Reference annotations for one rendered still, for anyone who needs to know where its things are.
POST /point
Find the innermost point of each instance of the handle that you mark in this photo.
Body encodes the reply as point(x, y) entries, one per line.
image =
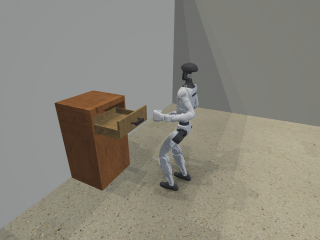
point(140, 120)

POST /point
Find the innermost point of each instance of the cabinet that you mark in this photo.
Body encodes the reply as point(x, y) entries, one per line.
point(93, 159)

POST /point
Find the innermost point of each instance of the left robot upper arm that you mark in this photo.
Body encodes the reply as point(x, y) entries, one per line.
point(184, 97)

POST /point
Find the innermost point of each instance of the robot left shin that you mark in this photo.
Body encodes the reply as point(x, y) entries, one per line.
point(166, 169)

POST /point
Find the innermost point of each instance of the drawer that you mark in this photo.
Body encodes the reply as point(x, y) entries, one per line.
point(116, 122)

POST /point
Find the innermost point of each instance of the robot right hand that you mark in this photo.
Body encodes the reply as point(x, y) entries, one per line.
point(172, 113)

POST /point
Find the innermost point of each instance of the robot left hand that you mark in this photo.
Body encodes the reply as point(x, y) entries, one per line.
point(157, 115)

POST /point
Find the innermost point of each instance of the left robot forearm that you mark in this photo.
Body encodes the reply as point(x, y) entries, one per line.
point(178, 117)

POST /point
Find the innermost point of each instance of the right robot upper arm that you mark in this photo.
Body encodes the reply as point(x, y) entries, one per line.
point(196, 99)

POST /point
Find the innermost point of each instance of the robot shin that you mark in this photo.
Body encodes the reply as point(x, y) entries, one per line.
point(179, 159)
point(166, 169)

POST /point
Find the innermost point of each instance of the robot right shin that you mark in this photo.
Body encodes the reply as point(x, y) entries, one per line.
point(179, 159)

